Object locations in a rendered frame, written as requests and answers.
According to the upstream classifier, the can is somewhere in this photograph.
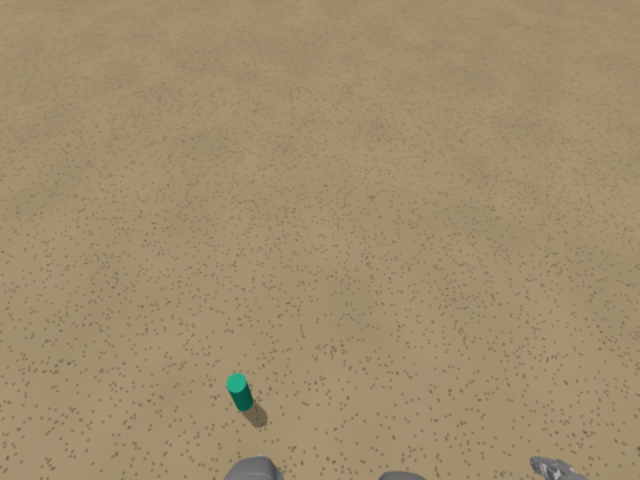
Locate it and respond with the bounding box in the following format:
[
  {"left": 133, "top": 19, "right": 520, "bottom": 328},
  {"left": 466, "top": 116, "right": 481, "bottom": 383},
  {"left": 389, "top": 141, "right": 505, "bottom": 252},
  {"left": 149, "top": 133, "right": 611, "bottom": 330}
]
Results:
[{"left": 227, "top": 373, "right": 253, "bottom": 411}]

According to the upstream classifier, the right robot hand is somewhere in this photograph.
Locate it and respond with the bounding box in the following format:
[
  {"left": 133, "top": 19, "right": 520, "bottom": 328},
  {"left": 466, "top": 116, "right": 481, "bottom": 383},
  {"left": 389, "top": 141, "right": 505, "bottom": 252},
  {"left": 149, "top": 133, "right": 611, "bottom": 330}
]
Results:
[{"left": 530, "top": 456, "right": 588, "bottom": 480}]

